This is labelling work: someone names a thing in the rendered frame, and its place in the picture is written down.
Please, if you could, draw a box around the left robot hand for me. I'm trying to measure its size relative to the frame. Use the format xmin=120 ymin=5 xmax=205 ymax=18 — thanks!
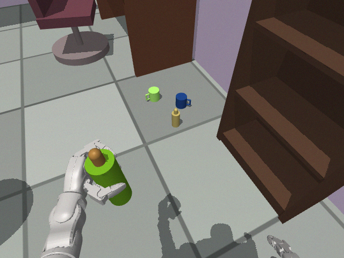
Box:
xmin=63 ymin=139 xmax=126 ymax=205

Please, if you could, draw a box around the right robot hand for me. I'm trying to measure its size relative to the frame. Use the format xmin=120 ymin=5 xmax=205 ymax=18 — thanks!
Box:
xmin=267 ymin=235 xmax=299 ymax=258

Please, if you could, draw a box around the bookshelf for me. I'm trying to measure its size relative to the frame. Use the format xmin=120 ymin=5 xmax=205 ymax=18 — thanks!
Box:
xmin=216 ymin=0 xmax=344 ymax=223

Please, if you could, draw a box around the left robot arm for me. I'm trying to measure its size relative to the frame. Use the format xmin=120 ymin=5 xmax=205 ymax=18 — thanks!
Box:
xmin=39 ymin=191 xmax=87 ymax=258

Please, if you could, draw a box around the office chair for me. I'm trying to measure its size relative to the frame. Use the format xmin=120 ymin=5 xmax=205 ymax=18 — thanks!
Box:
xmin=28 ymin=0 xmax=110 ymax=66

